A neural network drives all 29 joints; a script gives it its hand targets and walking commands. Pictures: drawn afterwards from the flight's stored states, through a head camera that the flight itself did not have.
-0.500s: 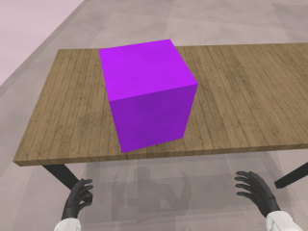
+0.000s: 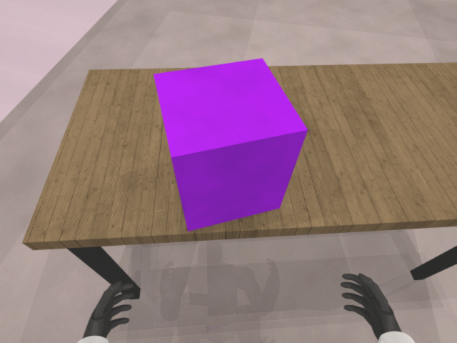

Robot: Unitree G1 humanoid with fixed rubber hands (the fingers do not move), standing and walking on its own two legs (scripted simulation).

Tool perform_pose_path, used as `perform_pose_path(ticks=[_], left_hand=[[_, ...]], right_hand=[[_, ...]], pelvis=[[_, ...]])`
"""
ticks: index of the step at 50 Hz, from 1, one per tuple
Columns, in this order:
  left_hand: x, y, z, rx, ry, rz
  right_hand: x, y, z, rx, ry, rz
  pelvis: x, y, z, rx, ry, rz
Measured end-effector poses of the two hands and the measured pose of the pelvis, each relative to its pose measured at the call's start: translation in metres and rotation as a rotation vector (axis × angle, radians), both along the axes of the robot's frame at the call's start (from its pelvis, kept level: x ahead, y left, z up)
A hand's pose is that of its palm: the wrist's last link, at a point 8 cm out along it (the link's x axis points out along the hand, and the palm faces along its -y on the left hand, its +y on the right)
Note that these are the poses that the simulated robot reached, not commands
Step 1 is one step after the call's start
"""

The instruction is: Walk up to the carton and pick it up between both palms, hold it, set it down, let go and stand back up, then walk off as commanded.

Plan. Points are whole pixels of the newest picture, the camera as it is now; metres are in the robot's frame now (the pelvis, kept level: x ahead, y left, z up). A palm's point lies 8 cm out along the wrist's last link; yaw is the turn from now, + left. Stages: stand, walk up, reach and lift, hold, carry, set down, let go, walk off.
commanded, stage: set down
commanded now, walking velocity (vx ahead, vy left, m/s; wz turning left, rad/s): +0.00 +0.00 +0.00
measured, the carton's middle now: (223, 148) +0.46 +0.04 +0.04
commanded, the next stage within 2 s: let go in 0.64 s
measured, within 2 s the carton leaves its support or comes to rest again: neither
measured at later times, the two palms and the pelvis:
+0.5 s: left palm (97, 327) +0.15 +0.24 -0.07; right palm (371, 332) +0.16 -0.23 -0.08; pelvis +0.01 +0.00 +0.00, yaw +0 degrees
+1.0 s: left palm (102, 330) +0.15 +0.23 -0.08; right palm (373, 339) +0.15 -0.23 -0.08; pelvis +0.00 +0.00 +0.00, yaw +0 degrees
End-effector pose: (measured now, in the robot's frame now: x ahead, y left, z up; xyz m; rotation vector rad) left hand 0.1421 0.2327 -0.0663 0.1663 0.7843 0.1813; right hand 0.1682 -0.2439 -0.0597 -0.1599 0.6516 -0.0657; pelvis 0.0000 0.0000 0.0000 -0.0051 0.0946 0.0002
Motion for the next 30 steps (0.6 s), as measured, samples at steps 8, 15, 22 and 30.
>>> perform_pose_path(ticks=[8,15,22,30], left_hand=[[0.000,0.006,-0.009,-0.006,0.050,-0.023],[0.002,0.008,-0.010,-0.006,0.060,-0.035],[0.006,0.009,-0.009,-0.007,0.058,-0.043],[0.009,0.007,-0.008,-0.010,0.060,-0.043]], right_hand=[[-0.008,0.009,-0.012,-0.016,0.042,-0.013],[-0.010,0.013,-0.016,-0.025,0.048,-0.013],[-0.011,0.014,-0.019,-0.039,0.053,-0.010],[-0.012,0.013,-0.021,-0.042,0.056,-0.002]], pelvis=[[0.003,0.001,0.000,-0.002,-0.004,0.000],[0.004,0.002,0.000,-0.002,-0.005,0.000],[0.006,0.002,0.000,-0.003,-0.017,0.000],[0.006,0.001,-0.001,-0.001,-0.028,0.000]])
